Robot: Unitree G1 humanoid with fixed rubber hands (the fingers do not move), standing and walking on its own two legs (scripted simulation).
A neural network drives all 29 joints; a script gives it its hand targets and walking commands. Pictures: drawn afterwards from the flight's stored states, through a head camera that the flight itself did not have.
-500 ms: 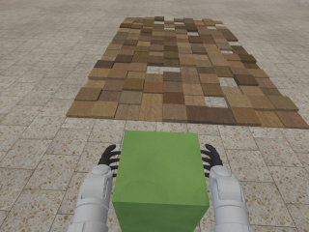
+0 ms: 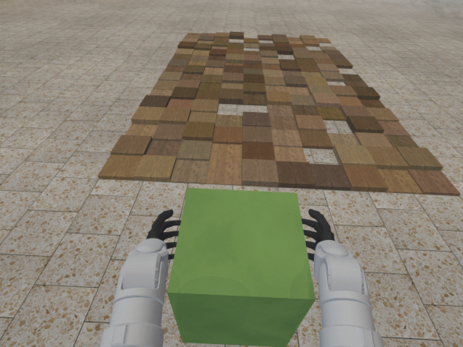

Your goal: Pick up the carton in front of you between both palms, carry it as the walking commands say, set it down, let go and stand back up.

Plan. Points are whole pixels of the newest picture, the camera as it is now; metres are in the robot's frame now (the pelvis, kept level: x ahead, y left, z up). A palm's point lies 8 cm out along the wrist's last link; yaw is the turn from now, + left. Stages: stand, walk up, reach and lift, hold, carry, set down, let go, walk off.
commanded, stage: hold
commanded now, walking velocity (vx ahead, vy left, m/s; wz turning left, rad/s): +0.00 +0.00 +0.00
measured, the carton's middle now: (238, 270) +0.30 +0.00 -0.03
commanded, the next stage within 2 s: carry in 0.98 s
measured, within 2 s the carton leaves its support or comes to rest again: neither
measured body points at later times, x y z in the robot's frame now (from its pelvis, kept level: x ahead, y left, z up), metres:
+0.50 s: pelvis +0.01 +0.00 +0.00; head -0.04 +0.00 +0.45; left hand +0.30 +0.15 +0.04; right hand +0.31 -0.15 +0.05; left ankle +0.03 +0.13 -0.74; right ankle +0.01 -0.13 -0.74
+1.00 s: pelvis +0.00 +0.00 +0.00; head -0.04 +0.00 +0.45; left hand +0.30 +0.15 +0.04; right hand +0.31 -0.15 +0.05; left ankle +0.03 +0.13 -0.74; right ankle +0.01 -0.13 -0.74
